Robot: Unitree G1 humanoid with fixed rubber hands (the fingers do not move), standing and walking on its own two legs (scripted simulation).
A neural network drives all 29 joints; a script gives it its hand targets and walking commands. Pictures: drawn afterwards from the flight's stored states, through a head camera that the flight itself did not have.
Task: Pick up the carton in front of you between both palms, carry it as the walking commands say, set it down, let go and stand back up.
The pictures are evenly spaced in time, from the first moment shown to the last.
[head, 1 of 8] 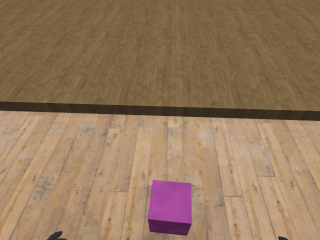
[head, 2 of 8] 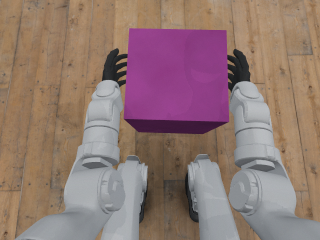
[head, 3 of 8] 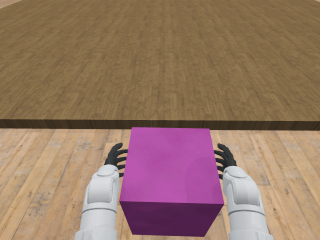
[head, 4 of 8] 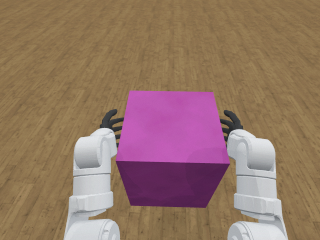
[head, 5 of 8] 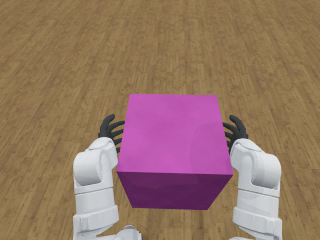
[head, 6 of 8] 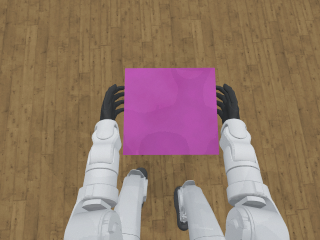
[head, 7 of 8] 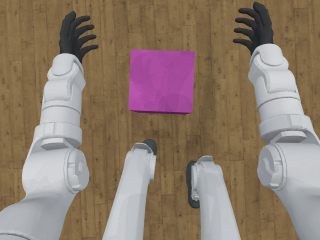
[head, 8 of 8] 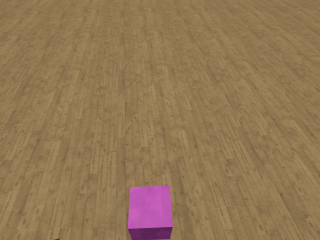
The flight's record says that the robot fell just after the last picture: no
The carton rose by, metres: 0.89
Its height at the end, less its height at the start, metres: +0.12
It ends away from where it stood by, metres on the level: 2.57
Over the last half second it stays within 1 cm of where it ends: yes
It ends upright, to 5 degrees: yes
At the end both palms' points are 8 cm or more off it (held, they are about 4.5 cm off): yes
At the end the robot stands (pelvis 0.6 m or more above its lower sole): yes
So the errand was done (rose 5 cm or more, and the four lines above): yes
